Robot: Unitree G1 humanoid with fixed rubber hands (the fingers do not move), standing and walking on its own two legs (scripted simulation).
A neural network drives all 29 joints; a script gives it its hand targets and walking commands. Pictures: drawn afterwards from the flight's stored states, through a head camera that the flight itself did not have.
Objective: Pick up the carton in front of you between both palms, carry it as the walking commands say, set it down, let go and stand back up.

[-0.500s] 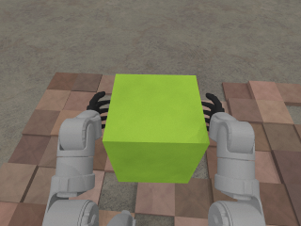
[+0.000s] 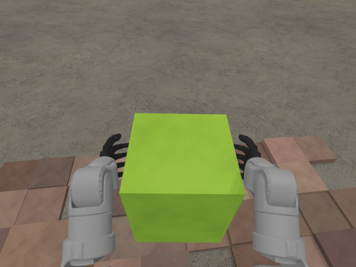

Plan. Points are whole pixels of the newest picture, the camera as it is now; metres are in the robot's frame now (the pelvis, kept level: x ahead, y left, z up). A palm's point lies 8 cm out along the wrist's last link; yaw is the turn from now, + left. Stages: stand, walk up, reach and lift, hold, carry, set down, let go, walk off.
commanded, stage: carry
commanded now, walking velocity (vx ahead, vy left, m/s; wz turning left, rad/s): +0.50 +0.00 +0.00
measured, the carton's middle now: (179, 180) +0.33 -0.03 +0.03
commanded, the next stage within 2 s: none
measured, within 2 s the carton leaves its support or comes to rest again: neither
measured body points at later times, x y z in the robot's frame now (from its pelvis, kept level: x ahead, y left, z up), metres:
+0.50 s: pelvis +0.32 +0.01 -0.01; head +0.32 +0.02 +0.44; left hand +0.69 +0.17 +0.16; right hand +0.69 -0.13 +0.16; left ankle +0.42 +0.08 -0.73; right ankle +0.14 -0.09 -0.69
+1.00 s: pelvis +0.64 +0.00 -0.02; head +0.70 +0.00 +0.42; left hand +1.02 +0.15 +0.06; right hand +1.03 -0.15 +0.06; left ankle +0.52 +0.09 -0.64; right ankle +0.71 -0.08 -0.74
